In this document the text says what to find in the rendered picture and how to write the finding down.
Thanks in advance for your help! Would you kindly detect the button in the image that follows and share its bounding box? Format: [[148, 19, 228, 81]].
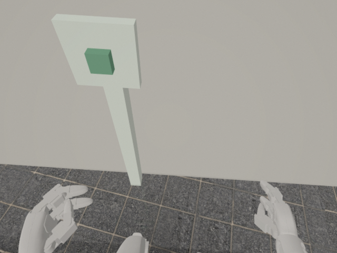
[[84, 48, 115, 75]]

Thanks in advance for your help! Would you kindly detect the panel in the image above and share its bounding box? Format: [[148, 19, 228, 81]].
[[51, 14, 142, 186]]

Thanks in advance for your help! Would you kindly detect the left robot thigh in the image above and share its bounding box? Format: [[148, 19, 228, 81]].
[[117, 236, 149, 253]]

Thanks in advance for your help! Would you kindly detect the robot left hand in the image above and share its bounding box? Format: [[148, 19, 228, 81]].
[[18, 184, 93, 253]]

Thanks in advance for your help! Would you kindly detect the right robot forearm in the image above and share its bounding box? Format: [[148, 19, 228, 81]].
[[275, 234, 308, 253]]

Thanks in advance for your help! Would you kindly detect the robot right hand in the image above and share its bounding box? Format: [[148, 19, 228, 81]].
[[254, 180, 298, 239]]

